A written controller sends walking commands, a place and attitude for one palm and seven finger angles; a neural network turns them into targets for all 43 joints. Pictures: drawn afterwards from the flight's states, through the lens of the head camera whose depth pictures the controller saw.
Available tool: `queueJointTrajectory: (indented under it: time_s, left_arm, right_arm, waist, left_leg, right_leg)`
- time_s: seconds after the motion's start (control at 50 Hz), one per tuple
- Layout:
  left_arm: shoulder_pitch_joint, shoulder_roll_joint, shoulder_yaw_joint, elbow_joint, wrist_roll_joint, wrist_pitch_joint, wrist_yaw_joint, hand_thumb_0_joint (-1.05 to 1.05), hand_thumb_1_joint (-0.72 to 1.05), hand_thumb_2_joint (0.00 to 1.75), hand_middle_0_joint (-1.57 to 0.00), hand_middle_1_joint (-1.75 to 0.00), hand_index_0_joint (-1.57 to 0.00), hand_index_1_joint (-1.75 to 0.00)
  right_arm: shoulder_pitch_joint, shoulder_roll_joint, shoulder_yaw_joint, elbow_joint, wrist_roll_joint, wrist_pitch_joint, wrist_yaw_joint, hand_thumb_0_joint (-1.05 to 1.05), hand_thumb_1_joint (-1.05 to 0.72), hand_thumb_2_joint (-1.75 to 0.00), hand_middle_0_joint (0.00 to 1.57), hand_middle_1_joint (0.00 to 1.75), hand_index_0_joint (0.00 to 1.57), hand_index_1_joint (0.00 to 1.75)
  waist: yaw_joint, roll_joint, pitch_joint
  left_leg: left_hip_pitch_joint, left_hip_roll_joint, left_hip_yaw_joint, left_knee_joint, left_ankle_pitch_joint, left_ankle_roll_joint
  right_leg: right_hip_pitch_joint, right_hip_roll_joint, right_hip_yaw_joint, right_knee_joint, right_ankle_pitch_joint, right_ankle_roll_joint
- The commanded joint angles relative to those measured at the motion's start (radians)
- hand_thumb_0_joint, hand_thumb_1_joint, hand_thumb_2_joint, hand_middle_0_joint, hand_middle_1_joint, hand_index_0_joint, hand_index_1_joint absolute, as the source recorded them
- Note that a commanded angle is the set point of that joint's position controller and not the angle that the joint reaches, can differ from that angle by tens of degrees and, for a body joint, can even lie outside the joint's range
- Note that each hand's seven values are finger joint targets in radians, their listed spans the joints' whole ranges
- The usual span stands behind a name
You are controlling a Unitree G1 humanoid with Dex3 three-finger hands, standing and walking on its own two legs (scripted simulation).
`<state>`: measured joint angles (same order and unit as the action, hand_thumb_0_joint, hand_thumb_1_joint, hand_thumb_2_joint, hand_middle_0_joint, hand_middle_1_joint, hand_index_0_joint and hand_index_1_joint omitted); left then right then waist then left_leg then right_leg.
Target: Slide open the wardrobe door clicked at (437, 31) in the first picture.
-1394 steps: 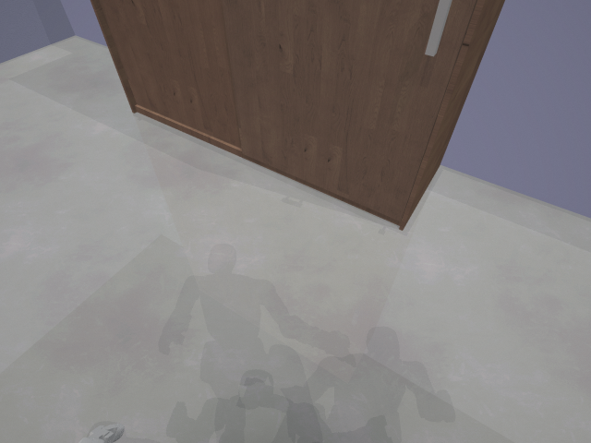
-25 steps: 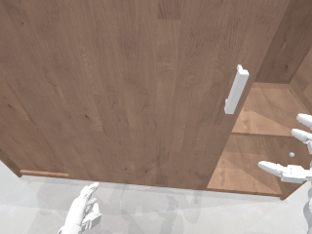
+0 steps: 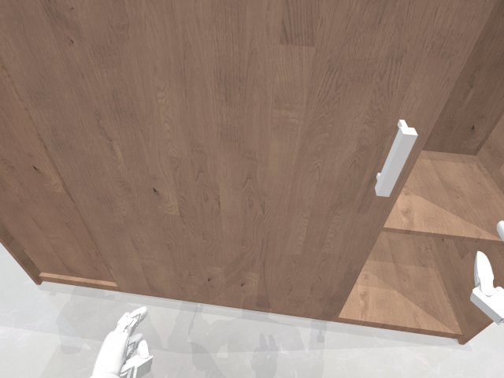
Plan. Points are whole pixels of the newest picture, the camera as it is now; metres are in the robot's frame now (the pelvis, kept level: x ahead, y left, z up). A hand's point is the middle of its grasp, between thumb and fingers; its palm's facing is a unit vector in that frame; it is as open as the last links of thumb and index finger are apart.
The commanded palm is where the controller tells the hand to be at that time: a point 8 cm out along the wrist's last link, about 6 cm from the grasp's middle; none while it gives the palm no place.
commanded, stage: draw the hand back to the body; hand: right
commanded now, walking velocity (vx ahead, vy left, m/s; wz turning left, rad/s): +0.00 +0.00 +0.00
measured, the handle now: (391, 158) +0.52 -0.30 +0.10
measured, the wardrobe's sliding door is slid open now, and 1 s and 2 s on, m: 0.49 0.49 0.49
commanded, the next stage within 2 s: step back with the hand held close in 0.32 s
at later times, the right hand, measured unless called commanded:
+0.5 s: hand (449, 261) +0.22 -0.24 +0.17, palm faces +0.46 +0.81 -0.35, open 7.4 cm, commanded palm +0.17 -0.27 +0.17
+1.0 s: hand (470, 266) +0.21 -0.26 +0.16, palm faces +0.37 +0.80 -0.47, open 7.4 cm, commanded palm +0.16 -0.30 +0.17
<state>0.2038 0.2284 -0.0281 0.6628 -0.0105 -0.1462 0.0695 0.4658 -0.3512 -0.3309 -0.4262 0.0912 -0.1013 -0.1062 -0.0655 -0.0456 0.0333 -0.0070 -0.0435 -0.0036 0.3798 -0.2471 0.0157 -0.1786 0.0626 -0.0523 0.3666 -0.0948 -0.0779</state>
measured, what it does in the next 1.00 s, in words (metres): stands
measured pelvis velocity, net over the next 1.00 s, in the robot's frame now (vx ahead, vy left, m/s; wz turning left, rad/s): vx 0.01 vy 0.00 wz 0.02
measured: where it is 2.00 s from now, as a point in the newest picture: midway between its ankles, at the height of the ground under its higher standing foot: outside the picture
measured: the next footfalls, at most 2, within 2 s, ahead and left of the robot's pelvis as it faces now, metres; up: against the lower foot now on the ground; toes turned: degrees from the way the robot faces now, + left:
left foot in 1.56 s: -0.09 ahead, +0.09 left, -0.01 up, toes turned +3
right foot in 1.66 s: +0.06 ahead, -0.13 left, +0.00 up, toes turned +3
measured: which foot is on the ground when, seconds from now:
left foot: down 0.00-1.00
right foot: down 0.00-1.00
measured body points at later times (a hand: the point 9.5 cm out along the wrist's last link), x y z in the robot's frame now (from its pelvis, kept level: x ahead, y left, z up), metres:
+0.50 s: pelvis +0.03 +0.03 +0.00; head +0.01 +0.04 +0.45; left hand +0.22 +0.24 -0.08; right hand +0.19 -0.28 +0.18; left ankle -0.02 +0.11 -0.74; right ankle +0.10 -0.05 -0.74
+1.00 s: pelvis +0.01 +0.00 -0.01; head +0.02 -0.02 +0.44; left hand +0.19 +0.24 -0.07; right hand +0.19 -0.30 +0.19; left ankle -0.01 +0.11 -0.74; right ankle +0.10 -0.05 -0.74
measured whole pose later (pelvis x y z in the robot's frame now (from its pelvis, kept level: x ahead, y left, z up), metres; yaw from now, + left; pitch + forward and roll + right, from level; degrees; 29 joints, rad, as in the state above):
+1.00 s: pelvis +0.01 +0.00 -0.01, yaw +1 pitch +1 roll +2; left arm 0.20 0.23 0.00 0.52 -0.02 0.00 0.08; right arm 0.55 -0.45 -0.43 -0.53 0.07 -0.17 -0.12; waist -0.01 0.00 0.00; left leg -0.22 -0.06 -0.01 0.49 -0.29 0.01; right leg -0.39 0.04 -0.07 0.48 -0.12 -0.11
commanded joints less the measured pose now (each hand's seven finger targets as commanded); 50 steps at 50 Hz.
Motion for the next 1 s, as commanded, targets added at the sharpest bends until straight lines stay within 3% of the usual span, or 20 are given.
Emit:
queueJointTrajectory:
  time_s: [0.0,0.02,0.06,0.14,0.16,0.18,0.26,0.28,0.36,0.4,0.42,0.44,0.48,0.52,0.56,0.62,0.7,0.82,0.9,0.98]
  left_arm:
    - [-0.165,0.112,0.04,-0.166,-0.006,-0.05,0.018,0.0,0.9,0.9,-0.2,-0.3,-0.2,-0.3]
    - [-0.169,0.118,0.036,-0.163,-0.001,-0.049,0.021,0.0,0.9,0.9,-0.2,-0.3,-0.2,-0.3]
    - [-0.166,0.111,0.032,-0.16,0.003,-0.051,0.022,0.0,0.9,0.9,-0.2,-0.3,-0.2,-0.3]
    - [-0.179,0.098,0.031,-0.166,0.005,-0.051,0.024,0.0,0.9,0.9,-0.2,-0.3,-0.2,-0.3]
    - [-0.183,0.104,0.026,-0.163,0.006,-0.052,0.022,0.0,0.9,0.9,-0.2,-0.3,-0.2,-0.3]
    - [-0.185,0.093,0.028,-0.164,0.005,-0.053,0.023,0.0,0.9,0.9,-0.2,-0.3,-0.2,-0.3]
    - [-0.186,0.1,0.026,-0.158,0.01,-0.057,0.021,0.0,0.9,0.9,-0.2,-0.3,-0.2,-0.3]
    - [-0.19,0.09,0.028,-0.16,0.009,-0.054,0.022,0.0,0.9,0.9,-0.2,-0.3,-0.2,-0.3]
    - [-0.184,0.102,0.029,-0.158,0.01,-0.051,0.021,0.0,0.9,0.9,-0.2,-0.3,-0.2,-0.3]
    - [-0.176,0.102,0.033,-0.162,0.008,-0.047,0.018,0.0,0.9,0.9,-0.2,-0.3,-0.2,-0.3]
    - [-0.178,0.11,0.033,-0.155,0.008,-0.047,0.02,0.0,0.9,0.9,-0.2,-0.3,-0.2,-0.3]
    - [-0.193,0.126,0.037,-0.196,0.001,-0.02,0.02,0.0,0.9,0.9,-0.2,-0.3,-0.2,-0.3]
    - [-0.161,0.105,0.038,-0.186,0.008,0.019,0.019,0.0,0.9,0.9,-0.2,-0.3,-0.2,-0.3]
    - [-0.148,0.111,0.05,-0.203,0.002,0.045,0.016,0.0,0.9,0.9,-0.2,-0.3,-0.2,-0.3]
    - [-0.145,0.114,0.057,-0.224,-0.005,0.073,0.016,0.0,0.9,0.9,-0.2,-0.3,-0.2,-0.3]
    - [-0.134,0.122,0.063,-0.249,-0.011,0.104,0.019,0.0,0.9,0.9,-0.2,-0.3,-0.2,-0.3]
    - [-0.132,0.119,0.065,-0.284,-0.017,0.134,0.02,0.0,0.9,0.9,-0.2,-0.3,-0.2,-0.3]
    - [-0.116,0.127,0.068,-0.299,-0.017,0.135,0.02,0.0,0.9,0.9,-0.2,-0.3,-0.2,-0.3]
    - [-0.118,0.142,0.071,-0.3,-0.008,0.103,0.026,0.0,0.9,0.9,-0.2,-0.3,-0.2,-0.3]
    - [-0.108,0.14,0.072,-0.294,-0.004,0.078,0.03,0.0,0.9,0.9,-0.2,-0.3,-0.2,-0.3]
  right_arm:
    - [-0.119,-0.159,-0.084,-0.172,0.006,-0.062,-0.011,0.0,-0.9,-0.9,0.2,0.3,0.2,0.3]
    - [-0.154,-0.197,-0.118,-0.168,0.004,-0.063,-0.014,0.0,-0.9,-0.9,0.2,0.3,0.2,0.3]
    - [-0.171,-0.199,-0.117,-0.179,0.002,-0.066,-0.015,0.0,-0.9,-0.9,0.2,0.3,0.2,0.3]
    - [-0.15,-0.157,-0.071,-0.18,0.008,-0.063,-0.009,0.0,-0.9,-0.9,0.2,0.3,0.2,0.3]
    - [-0.164,-0.192,-0.099,-0.169,0.007,-0.066,-0.01,0.0,-0.9,-0.9,0.2,0.3,0.2,0.3]
    - [-0.146,-0.161,-0.074,-0.174,0.009,-0.067,-0.009,0.0,-0.9,-0.9,0.2,0.3,0.2,0.3]
    - [-0.156,-0.205,-0.112,-0.178,0.008,-0.072,-0.013,0.0,-0.9,-0.9,0.2,0.3,0.2,0.3]
    - [-0.134,-0.176,-0.088,-0.175,0.011,-0.071,-0.01,0.0,-0.9,-0.9,0.2,0.3,0.2,0.3]
    - [-0.148,-0.207,-0.115,-0.183,0.011,-0.072,-0.01,0.0,-0.9,-0.9,0.2,0.3,0.2,0.3]
    - [-0.111,-0.179,-0.092,-0.18,0.011,-0.066,-0.007,0.0,-0.9,-0.9,0.2,0.3,0.2,0.3]
    - [-0.192,-0.227,-0.126,-0.203,0.008,-0.069,-0.012,0.0,-0.9,-0.9,0.2,0.3,0.2,0.3]
    - [-0.302,-0.312,-0.217,-0.277,-0.014,-0.115,-0.027,0.0,-0.9,-0.9,0.2,0.3,0.2,0.3]
    - [-0.105,-0.198,-0.144,-0.119,-0.022,-0.113,-0.017,0.0,-0.9,-0.9,0.2,0.3,0.2,0.3]
    - [-0.06,-0.197,-0.145,-0.153,-0.026,-0.122,-0.012,0.0,-0.9,-0.9,0.2,0.3,0.2,0.3]
    - [-0.03,-0.204,-0.148,-0.189,-0.024,-0.121,-0.013,0.0,-0.9,-0.9,0.2,0.3,0.2,0.3]
    - [0.015,-0.236,-0.18,-0.236,-0.022,-0.116,-0.021,0.0,-0.9,-0.9,0.2,0.3,0.2,0.3]
    - [0.061,-0.272,-0.223,-0.283,-0.013,-0.113,-0.029,0.0,-0.9,-0.9,0.2,0.3,0.2,0.3]
    - [0.094,-0.277,-0.234,-0.298,-0.009,-0.123,-0.038,0.0,-0.9,-0.9,0.2,0.3,0.2,0.3]
    - [0.067,-0.269,-0.23,-0.315,-0.016,-0.136,-0.04,0.0,-0.9,-0.9,0.2,0.3,0.2,0.3]
    - [0.055,-0.251,-0.222,-0.292,-0.028,-0.147,-0.039,0.0,-0.9,-0.9,0.2,0.3,0.2,0.3]
  waist:
    - [0.012,0.018,0.027]
    - [0.004,-0.013,0.021]
    - [0.0,-0.04,-0.014]
    - [0.005,-0.016,0.004]
    - [-0.003,-0.019,0.009]
    - [0.003,-0.023,0.021]
    - [-0.008,-0.026,-0.006]
    - [-0.004,-0.034,0.011]
    - [-0.011,-0.038,-0.027]
    - [-0.009,-0.016,-0.042]
    - [-0.01,-0.039,-0.075]
    - [0.025,-0.054,0.015]
    - [0.023,0.082,-0.03]
    - [0.027,0.074,-0.129]
    - [0.03,0.046,-0.194]
    - [0.034,0.029,-0.249]
    - [0.033,0.018,-0.262]
    - [0.035,-0.028,-0.236]
    - [0.036,-0.097,-0.178]
    - [0.039,-0.088,-0.116]
  left_leg:
    - [-0.209,0.027,-0.02,-0.132,-0.145,0.012]
    - [-0.217,0.03,-0.026,-0.143,-0.159,0.011]
    - [-0.2,0.032,-0.025,-0.137,-0.136,0.016]
    - [-0.205,0.035,-0.033,-0.156,-0.143,0.014]
    - [-0.217,0.036,-0.034,-0.172,-0.167,0.014]
    - [-0.222,0.04,-0.041,-0.175,-0.179,0.013]
    - [-0.207,0.041,-0.039,-0.184,-0.136,0.017]
    - [-0.217,0.044,-0.045,-0.189,-0.146,0.014]
    - [-0.193,0.041,-0.038,-0.179,-0.068,0.018]
    - [-0.166,0.04,-0.029,-0.158,-0.007,0.019]
    - [-0.173,0.037,-0.033,-0.157,0.025,0.019]
    - [-0.296,0.094,-0.134,-0.19,0.053,-0.01]
    - [-0.288,0.144,-0.147,-0.174,0.169,-0.032]
    - [-0.209,0.155,-0.113,-0.076,0.425,-0.05]
    - [-0.185,0.152,-0.101,-0.017,0.557,-0.075]
    - [-0.165,0.13,-0.078,0.049,0.622,-0.077]
    - [-0.163,0.111,-0.072,0.083,0.541,-0.061]
    - [-0.175,0.087,-0.079,0.087,0.305,-0.041]
    - [-0.129,0.045,-0.056,0.112,0.06,-0.021]
    - [-0.065,0.011,-0.028,0.111,-0.101,0.011]
  right_leg:
    - [0.106,-0.122,0.159,-0.13,-0.391,0.052]
    - [0.111,-0.112,0.149,-0.126,-0.382,0.051]
    - [0.132,-0.108,0.15,-0.12,-0.353,0.05]
    - [0.144,-0.106,0.134,-0.107,-0.307,0.045]
    - [0.145,-0.099,0.131,-0.106,-0.314,0.046]
    - [0.147,-0.101,0.125,-0.103,-0.315,0.045]
    - [0.162,-0.094,0.115,-0.086,-0.245,0.043]
    - [0.161,-0.096,0.108,-0.081,-0.242,0.042]
    - [0.18,-0.093,0.107,-0.068,-0.159,0.04]
    - [0.181,-0.099,0.106,-0.059,-0.09,0.038]
    - [0.206,-0.096,0.103,-0.052,-0.056,0.037]
    - [0.137,-0.117,0.13,0.027,-0.085,0.008]
    - [0.09,-0.109,0.131,0.109,-0.023,0.001]
    - [0.091,-0.118,0.102,0.123,0.133,-0.002]
    - [0.108,-0.126,0.084,0.135,0.267,-0.008]
    - [0.125,-0.144,0.086,0.144,0.417,-0.013]
    - [0.093,-0.165,0.107,0.13,0.443,-0.009]
    - [-0.002,-0.195,0.162,0.068,0.259,-0.009]
    - [-0.166,-0.23,0.243,-0.076,-0.165,-0.017]
    - [-0.334,-0.237,0.287,-0.21,-0.524,0.012]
